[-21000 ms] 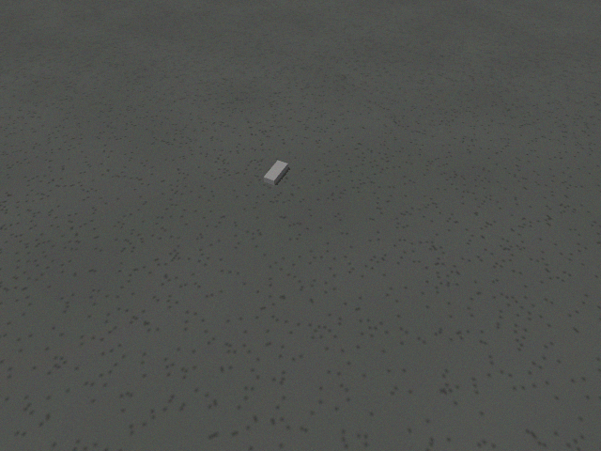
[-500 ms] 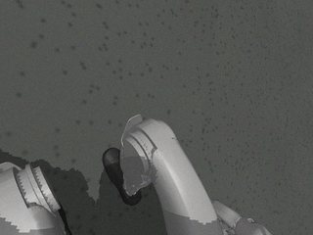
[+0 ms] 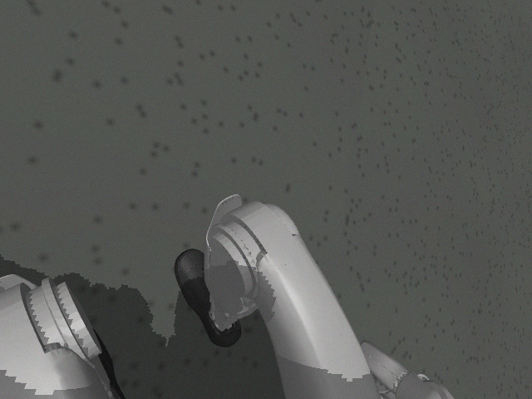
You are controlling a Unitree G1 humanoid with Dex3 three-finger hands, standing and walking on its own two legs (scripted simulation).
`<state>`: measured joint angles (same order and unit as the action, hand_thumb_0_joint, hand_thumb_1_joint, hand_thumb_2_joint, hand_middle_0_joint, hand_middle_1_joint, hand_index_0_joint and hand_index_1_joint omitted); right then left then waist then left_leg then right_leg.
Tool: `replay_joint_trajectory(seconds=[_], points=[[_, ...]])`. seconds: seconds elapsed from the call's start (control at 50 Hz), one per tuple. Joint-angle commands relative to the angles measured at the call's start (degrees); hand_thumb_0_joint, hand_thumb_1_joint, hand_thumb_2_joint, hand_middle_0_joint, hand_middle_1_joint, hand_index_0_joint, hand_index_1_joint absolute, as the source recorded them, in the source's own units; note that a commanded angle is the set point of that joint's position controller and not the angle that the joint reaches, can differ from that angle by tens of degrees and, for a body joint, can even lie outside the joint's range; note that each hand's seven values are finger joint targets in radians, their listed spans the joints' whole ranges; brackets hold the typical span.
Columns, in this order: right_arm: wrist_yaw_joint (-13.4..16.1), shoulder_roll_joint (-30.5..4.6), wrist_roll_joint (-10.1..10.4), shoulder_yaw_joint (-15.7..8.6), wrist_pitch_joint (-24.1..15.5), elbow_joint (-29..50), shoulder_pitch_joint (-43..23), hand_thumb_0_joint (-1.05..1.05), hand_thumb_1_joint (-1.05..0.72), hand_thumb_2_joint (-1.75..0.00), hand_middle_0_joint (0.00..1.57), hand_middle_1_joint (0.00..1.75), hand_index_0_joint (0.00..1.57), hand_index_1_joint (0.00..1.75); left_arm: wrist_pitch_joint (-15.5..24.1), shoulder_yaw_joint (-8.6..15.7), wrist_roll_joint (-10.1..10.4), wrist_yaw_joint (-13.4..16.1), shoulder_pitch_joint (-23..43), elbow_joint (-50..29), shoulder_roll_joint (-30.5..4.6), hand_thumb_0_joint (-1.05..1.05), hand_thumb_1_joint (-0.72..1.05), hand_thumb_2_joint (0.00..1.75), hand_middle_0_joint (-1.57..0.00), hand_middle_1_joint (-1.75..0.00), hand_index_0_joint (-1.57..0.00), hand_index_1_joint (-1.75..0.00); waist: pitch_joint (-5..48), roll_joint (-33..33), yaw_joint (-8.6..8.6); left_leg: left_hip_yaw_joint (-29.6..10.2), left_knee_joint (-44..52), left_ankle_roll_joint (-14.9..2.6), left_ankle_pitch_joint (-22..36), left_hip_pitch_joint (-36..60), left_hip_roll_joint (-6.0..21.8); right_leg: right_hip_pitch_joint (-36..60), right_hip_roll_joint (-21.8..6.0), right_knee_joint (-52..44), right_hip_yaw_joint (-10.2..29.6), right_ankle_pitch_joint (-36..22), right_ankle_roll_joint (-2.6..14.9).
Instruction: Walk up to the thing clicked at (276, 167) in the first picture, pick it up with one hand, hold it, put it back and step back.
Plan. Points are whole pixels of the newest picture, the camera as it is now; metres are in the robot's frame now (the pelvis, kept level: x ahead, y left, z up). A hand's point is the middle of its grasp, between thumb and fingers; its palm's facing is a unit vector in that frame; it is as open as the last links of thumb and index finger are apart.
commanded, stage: close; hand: left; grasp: from above
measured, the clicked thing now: out of the picture +0.45 +0.32 -0.30
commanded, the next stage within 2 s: settle in 0.46 s
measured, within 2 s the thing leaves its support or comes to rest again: leaves its support in 0.88 s
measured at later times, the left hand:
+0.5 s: hand out of the picture +0.45 +0.31 -0.27, palm faces -0.41 -0.16 -0.90, open 9.2 cm
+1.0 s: hand out of the picture +0.44 +0.33 -0.24, palm faces -0.40 -0.16 -0.90, open 8.9 cm
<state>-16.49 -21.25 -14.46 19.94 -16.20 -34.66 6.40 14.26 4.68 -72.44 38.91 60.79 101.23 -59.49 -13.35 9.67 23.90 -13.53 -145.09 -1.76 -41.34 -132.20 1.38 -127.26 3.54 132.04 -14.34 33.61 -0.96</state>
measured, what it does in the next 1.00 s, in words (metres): stands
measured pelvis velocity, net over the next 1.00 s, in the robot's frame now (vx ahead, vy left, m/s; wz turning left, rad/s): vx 0.01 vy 0.00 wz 0.03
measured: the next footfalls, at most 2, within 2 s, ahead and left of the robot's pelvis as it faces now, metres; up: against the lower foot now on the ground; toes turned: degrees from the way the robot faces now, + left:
none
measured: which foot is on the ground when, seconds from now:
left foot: down 0.00-1.00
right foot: down 0.00-1.00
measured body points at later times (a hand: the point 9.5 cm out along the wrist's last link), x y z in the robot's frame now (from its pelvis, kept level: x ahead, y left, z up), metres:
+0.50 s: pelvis +0.00 +0.00 +0.00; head +0.29 +0.14 +0.32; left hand +0.46 +0.32 -0.22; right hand +0.05 -0.24 -0.04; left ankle +0.07 +0.12 -0.28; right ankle +0.13 -0.10 -0.28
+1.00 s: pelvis +0.01 +0.00 +0.00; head +0.28 +0.13 +0.34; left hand +0.46 +0.34 -0.19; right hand +0.06 -0.25 -0.05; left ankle +0.07 +0.12 -0.28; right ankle +0.13 -0.10 -0.28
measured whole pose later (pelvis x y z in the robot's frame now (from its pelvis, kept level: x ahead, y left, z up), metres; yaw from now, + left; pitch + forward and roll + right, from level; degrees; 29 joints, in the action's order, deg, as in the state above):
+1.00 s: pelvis +0.01 +0.00 +0.00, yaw +2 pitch +30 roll -14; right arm -16.6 -19.8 -12.3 13.0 -13.7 -38.0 10.7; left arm 11.0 7.8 -71.1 31.4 54.1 86.7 -52.6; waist -7.2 5.8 20.0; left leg -11.8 -143.6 -1.3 -41.8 -133.4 0.4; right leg -128.8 2.3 132.4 -13.0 35.5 -0.1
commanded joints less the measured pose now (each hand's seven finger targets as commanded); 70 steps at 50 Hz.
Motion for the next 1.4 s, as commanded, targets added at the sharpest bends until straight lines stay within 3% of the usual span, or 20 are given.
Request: replay_joint_trajectory(seconds=[0.0,0.08,0.3,0.54,0.64,0.68,0.78,0.82,0.9,0.94,0.98,1.02,1.08,1.1,1.12,1.16,1.22,1.26,1.28,1.38], points=[[0.61,-20.02,0.19,-5.48,0.01,-0.95,11.4,0.0,-0.89,-0.9,0.2,0.3,0.2,0.3,-0.25,-0.28,0.32,2.31,11.41,-4.43,-11.49,0.0,0.21,0.58,-0.56,-0.74,-0.61,-0.69,35.42,-29.82,3.98,1.93,16.04,1.21,11.19,24.63,1.58,23.17,2.69,-10.6,-2.1,-10.92,1.81],[0.53,-19.71,0.05,-5.09,-0.34,-0.47,10.89,0.0,-0.89,-0.9,0.2,0.3,0.2,0.3,-0.65,-1.56,0.7,2.17,11.12,-4.01,-10.26,0.0,0.27,0.57,-0.62,-0.7,-0.66,-0.65,33.91,-29.43,4.18,1.88,16.32,1.34,10.14,24.51,1.58,22.43,2.58,-10.57,-2.11,-10.26,1.78],[0.26,-20.03,0.5,-5.83,-0.43,-0.55,10.64,0.0,-0.89,-0.9,0.2,0.3,0.2,0.3,-1.28,-0.27,1.07,1.94,10.47,-4.07,-10.72,0.0,0.39,0.53,-0.74,-0.6,-0.77,-0.58,34.12,-30.55,2.94,1.46,17.25,1.68,10.71,24.78,1.46,21.56,2.22,-10.09,-2.32,-10.07,2.01],[0.35,-19.12,0.64,-6.03,0.33,-0.45,12.07,0.0,-0.9,-0.9,0.2,0.3,0.2,0.3,-2.12,-0.66,1.59,0.56,9.53,-3.21,-9.45,0.0,0.56,0.49,-0.9,-0.51,-0.91,-0.5,35.25,-29.87,3.46,2.54,16.59,1.21,11.38,24.51,1.18,23.61,2.51,-10.86,-1.74,-11.16,1.91],[0.36,-18.98,1.17,-6.44,0.63,-0.33,12.24,0.0,-0.91,-0.9,0.2,0.3,0.2,0.3,-2.77,0.36,1.92,-0.7,9.01,-5.28,-10.74,0.0,0.6,0.48,-0.97,-0.53,-0.99,-0.51,36.57,-32.31,2.24,2.17,17.58,1.62,12.11,26.23,1.23,22.69,2.18,-10.04,-1.62,-11.07,2.24],[0.56,-19.21,1.55,-7.38,0.96,-0.59,12.36,0.0,-0.91,-0.9,0.2,0.3,0.2,0.3,-2.85,2.39,2.18,-0.6,8.64,-8.22,-11.71,0.0,0.61,0.5,-0.99,-0.52,-1.0,-0.51,38.93,-34.57,0.53,1.69,18.49,2.19,13.0,28.34,1.21,21.47,1.95,-9.37,-1.95,-11.01,2.65],[0.39,-18.72,1.62,-8.85,1.55,-0.94,12.98,0.0,-0.91,-0.9,0.2,0.3,0.2,0.3,-2.92,3.75,1.27,-1.71,8.96,-11.83,-11.03,0.0,0.66,0.49,-1.03,-0.5,-1.05,-0.49,39.68,-35.02,0.42,3.21,17.23,1.97,12.97,27.67,0.81,20.69,1.86,-9.48,-1.46,-10.96,2.96],[0.32,-18.71,1.6,-10.09,1.83,-1.73,14.75,0.0,-0.91,-0.9,0.2,0.3,0.2,0.3,-2.33,5.53,0.96,-2.11,11.17,-19.01,-12.32,0.0,0.69,0.49,-1.04,-0.52,-1.06,-0.49,43.56,-38.51,-0.46,3.57,17.39,2.22,15.85,30.66,0.67,21.81,1.65,-9.31,-1.12,-12.84,3.26],[0.09,-16.97,2.47,-12.19,2.06,-3.56,15.52,0.0,-0.91,-0.9,0.2,0.3,0.2,0.3,-2.51,3.68,2.17,-3.99,9.57,-21.52,-5.74,0.0,0.73,0.51,-1.05,-0.53,-1.08,-0.5,45.4,-37.65,-0.45,4.52,17.49,2.08,15.16,30.4,0.4,20.1,1.44,-9.95,-0.78,-12.42,3.31],[0.38,-17.03,2.9,-13.65,2.5,-4.62,16.58,0.0,-0.9,-0.9,0.2,0.3,0.2,0.3,-2.64,3.93,2.02,-4.89,11.59,-27.49,-5.99,0.0,0.75,0.54,-1.06,-0.55,-1.09,-0.52,49.17,-39.15,-1.55,5.04,17.21,2.0,16.45,31.71,0.13,19.82,1.16,-10.12,-0.29,-13.16,3.5],[0.39,-16.43,3.92,-15.46,2.84,-5.19,16.27,0.0,-0.9,-0.9,0.2,0.3,0.2,0.3,-3.31,2.44,3.11,-5.95,9.45,-29.31,-1.91,0.0,0.8,0.56,-1.09,-0.56,-1.12,-0.53,52.65,-40.15,-3.55,5.3,18.49,2.14,17.64,33.52,0.0,19.43,1.01,-9.88,0.09,-13.81,3.62],[0.38,-15.68,4.59,-15.86,3.47,-5.95,16.0,0.0,-0.9,-0.9,0.2,0.3,0.2,0.3,-4.37,0.58,3.62,-7.06,7.13,-24.22,1.19,0.0,0.79,0.54,-1.1,-0.54,-1.12,-0.51,49.07,-35.57,-3.16,5.97,18.47,1.31,15.67,28.73,-0.21,18.41,1.37,-10.87,0.68,-13.25,3.28],[0.81,-15.18,5.18,-17.05,4.59,-6.76,16.45,0.0,-0.9,-0.9,0.2,0.3,0.2,0.3,-5.31,1.37,3.38,-8.52,7.04,-25.33,1.16,0.0,0.77,0.52,-1.07,-0.52,-1.1,-0.49,49.63,-34.91,-4.92,6.26,20.32,1.15,14.05,28.25,-0.67,16.87,0.92,-10.9,1.18,-10.94,3.67],[0.88,-14.39,5.45,-16.74,4.81,-5.79,15.49,0.0,-0.9,-0.9,0.2,0.3,0.2,0.3,-5.35,-1.17,3.58,-9.27,8.48,-25.58,4.56,0.0,0.77,0.52,-1.08,-0.5,-1.11,-0.48,49.78,-33.8,-4.52,6.33,20.67,0.96,12.88,27.97,-0.81,17.03,0.99,-11.4,1.36,-10.26,3.6],[1.1,-14.85,5.69,-17.22,5.08,-6.42,16.01,0.0,-0.9,-0.9,0.2,0.3,0.2,0.3,-5.45,0.34,3.34,-9.79,8.65,-25.7,1.93,0.0,0.75,0.52,-1.09,-0.48,-1.1,-0.47,49.03,-31.99,-4.63,6.36,20.76,0.64,12.09,27.39,-0.88,16.78,0.78,-11.79,1.7,-9.65,3.54],[1.55,-14.13,5.97,-17.2,5.55,-5.58,15.41,0.0,-0.9,-0.9,0.2,0.3,0.2,0.3,-5.27,-0.94,3.54,-11.07,9.76,-26.19,4.18,0.0,0.73,0.5,-1.08,-0.45,-1.09,-0.45,48.52,-30.84,-4.6,6.97,21.31,0.34,10.32,25.23,-1.36,17.18,0.62,-12.21,2.37,-8.13,3.54],[2.42,-14.52,6.13,-18.12,6.25,-5.71,16.01,0.0,-0.9,-0.9,0.2,0.3,0.2,0.3,-4.85,1.33,2.58,-12.43,9.42,-26.36,1.23,0.0,0.73,0.47,-1.1,-0.41,-1.1,-0.41,48.2,-28.69,-5.2,7.87,20.99,0.17,10.29,25.22,-1.76,17.48,0.2,-12.98,3.27,-7.11,3.6],[2.92,-12.92,6.4,-17.71,6.56,-4.48,14.26,0.0,-0.9,-0.9,0.2,0.3,0.2,0.3,-4.24,-2.0,3.47,-13.4,11.63,-27.73,6.27,0.0,0.71,0.45,-1.09,-0.4,-1.08,-0.4,50.12,-27.91,-4.94,8.18,21.5,0.13,10.06,25.21,-2.13,18.37,0.11,-13.57,3.61,-6.94,3.54],[3.33,-13.46,6.51,-18.25,6.97,-5.36,15.15,0.0,-0.9,-0.9,0.2,0.3,0.2,0.3,-4.01,0.86,3.12,-13.19,10.87,-28.15,1.15,0.0,0.71,0.45,-1.08,-0.41,-1.08,-0.4,50.84,-27.92,-5.93,8.46,21.36,0.0,9.92,25.4,-2.08,19.16,0.16,-13.75,4.29,-6.38,3.47],[4.71,-11.5,6.76,-18.25,8.02,-5.09,14.76,0.0,-0.9,-0.9,0.2,0.3,0.2,0.3,-3.6,-1.71,2.95,-13.93,12.47,-29.47,4.89,0.0,0.69,0.45,-1.09,-0.36,-1.08,-0.37,54.67,-27.2,-6.44,9.99,21.13,-0.17,11.55,26.14,-2.53,20.88,-0.04,-14.73,5.42,-7.56,3.35]])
